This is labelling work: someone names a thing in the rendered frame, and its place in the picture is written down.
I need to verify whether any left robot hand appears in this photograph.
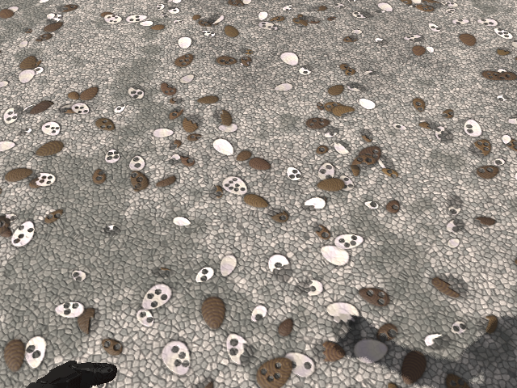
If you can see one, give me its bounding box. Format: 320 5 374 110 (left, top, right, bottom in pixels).
26 361 117 388

